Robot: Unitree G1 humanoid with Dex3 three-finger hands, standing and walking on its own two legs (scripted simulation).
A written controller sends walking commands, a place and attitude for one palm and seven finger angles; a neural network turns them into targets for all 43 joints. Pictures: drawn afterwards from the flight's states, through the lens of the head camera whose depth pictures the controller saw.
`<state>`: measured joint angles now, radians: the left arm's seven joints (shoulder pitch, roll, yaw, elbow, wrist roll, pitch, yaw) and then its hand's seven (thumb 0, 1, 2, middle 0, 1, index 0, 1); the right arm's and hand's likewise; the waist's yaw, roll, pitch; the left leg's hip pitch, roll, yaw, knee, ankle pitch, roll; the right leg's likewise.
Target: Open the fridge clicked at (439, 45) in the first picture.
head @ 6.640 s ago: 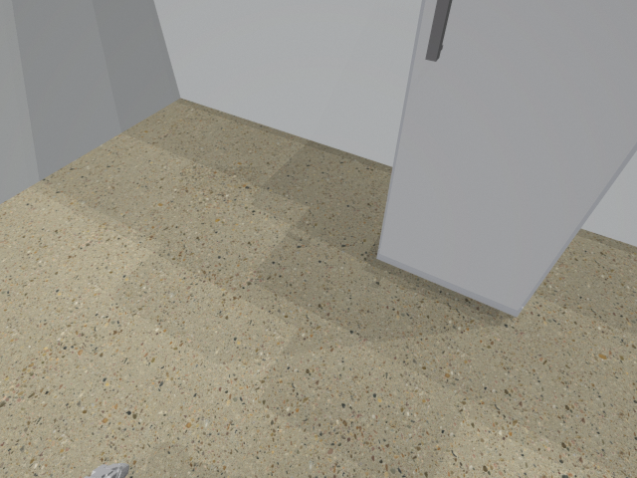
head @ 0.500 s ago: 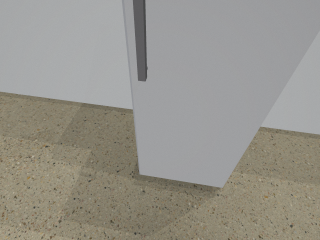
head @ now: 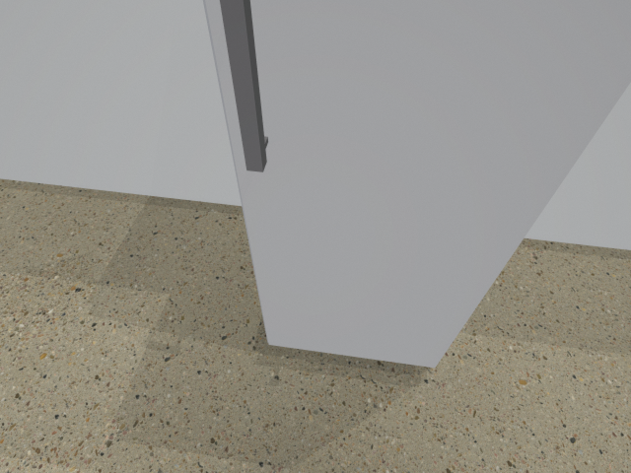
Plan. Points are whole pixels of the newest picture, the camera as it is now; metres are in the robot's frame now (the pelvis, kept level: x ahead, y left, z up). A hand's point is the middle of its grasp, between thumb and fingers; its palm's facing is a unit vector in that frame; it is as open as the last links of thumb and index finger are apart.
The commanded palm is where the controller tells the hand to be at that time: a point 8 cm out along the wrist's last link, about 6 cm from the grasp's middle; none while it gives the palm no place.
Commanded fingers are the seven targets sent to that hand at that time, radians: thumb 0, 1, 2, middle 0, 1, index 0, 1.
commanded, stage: look again from close up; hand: left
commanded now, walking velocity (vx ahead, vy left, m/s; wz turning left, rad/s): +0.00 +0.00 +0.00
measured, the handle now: (250, 74) +0.54 +0.12 +0.23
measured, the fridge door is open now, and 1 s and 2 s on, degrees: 0 0 0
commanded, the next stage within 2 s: raise the hand to about handle height in 0.70 s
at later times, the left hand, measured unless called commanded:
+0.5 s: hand out of the picture +0.09 +0.23 -0.16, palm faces -0.03 -0.95 -0.32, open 7.4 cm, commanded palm none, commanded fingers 0.00 0.90 0.90 -0.20 -0.30 -0.20 -0.30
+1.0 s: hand (131, 409) +0.19 +0.23 -0.01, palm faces +0.23 -0.97 -0.11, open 7.6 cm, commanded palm +0.12 +0.28 -0.04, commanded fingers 0.00 0.64 0.79 -0.22 -0.47 -0.22 -0.47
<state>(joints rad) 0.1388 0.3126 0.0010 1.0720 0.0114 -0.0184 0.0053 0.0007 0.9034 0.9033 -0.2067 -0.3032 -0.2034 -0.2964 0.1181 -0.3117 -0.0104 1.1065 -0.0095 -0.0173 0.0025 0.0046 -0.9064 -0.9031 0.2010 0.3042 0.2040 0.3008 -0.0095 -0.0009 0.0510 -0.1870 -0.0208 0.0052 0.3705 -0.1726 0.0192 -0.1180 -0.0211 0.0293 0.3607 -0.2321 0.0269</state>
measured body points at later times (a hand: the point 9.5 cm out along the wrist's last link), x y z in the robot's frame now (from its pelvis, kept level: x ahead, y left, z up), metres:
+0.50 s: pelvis +0.02 -0.01 +0.00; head +0.03 -0.01 +0.45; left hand +0.09 +0.28 -0.13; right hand +0.10 -0.30 -0.13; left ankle +0.02 +0.11 -0.75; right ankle -0.02 -0.14 -0.75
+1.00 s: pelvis -0.01 -0.01 -0.02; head +0.00 -0.01 +0.43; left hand +0.17 +0.28 +0.00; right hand +0.13 -0.27 -0.12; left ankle +0.02 +0.11 -0.75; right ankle -0.02 -0.14 -0.75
